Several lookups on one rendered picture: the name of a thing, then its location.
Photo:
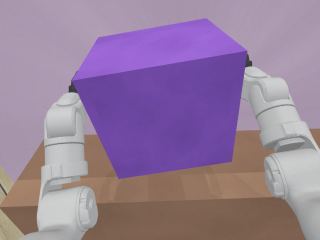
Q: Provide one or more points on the robot left forearm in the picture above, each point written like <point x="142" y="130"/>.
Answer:
<point x="64" y="144"/>

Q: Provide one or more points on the robot right forearm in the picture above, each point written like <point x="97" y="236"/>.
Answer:
<point x="279" y="122"/>

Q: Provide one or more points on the pedestal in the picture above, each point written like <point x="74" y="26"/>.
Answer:
<point x="226" y="201"/>

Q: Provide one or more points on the robot left upper arm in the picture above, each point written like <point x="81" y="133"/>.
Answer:
<point x="65" y="214"/>

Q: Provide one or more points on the carton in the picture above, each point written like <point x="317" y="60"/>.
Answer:
<point x="165" y="98"/>

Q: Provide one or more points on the robot left hand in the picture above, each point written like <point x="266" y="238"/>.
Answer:
<point x="71" y="88"/>

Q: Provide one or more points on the robot right hand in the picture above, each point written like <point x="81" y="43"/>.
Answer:
<point x="248" y="62"/>

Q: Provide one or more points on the robot right upper arm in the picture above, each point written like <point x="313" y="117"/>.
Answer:
<point x="294" y="176"/>

